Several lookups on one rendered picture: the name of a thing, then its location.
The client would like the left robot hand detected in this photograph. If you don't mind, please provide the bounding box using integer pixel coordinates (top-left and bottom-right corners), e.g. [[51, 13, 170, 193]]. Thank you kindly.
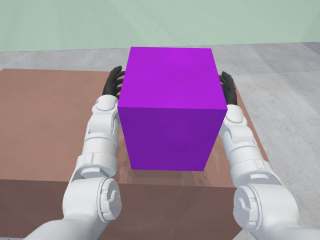
[[102, 65, 125, 100]]

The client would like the right robot forearm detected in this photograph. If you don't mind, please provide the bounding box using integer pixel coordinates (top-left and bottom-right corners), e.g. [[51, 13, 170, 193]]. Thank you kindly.
[[218, 104, 299, 218]]

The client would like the right robot hand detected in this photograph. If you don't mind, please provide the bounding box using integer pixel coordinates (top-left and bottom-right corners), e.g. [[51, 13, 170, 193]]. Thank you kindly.
[[218, 71, 238, 106]]

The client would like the left robot forearm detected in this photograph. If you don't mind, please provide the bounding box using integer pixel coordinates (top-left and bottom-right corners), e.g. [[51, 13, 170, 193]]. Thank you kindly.
[[62, 94, 121, 215]]

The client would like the pedestal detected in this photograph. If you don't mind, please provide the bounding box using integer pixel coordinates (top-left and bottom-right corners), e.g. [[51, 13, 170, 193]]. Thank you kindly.
[[0, 68, 270, 240]]

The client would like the robot right upper arm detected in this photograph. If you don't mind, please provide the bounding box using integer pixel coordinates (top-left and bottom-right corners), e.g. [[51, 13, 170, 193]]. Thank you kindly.
[[233, 183, 320, 240]]

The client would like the robot left upper arm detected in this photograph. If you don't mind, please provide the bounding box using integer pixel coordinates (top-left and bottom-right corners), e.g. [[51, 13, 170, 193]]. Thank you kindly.
[[23, 176, 122, 240]]

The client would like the carton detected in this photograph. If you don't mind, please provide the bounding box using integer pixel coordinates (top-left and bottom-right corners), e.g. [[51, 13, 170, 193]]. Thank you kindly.
[[117, 47, 228, 171]]

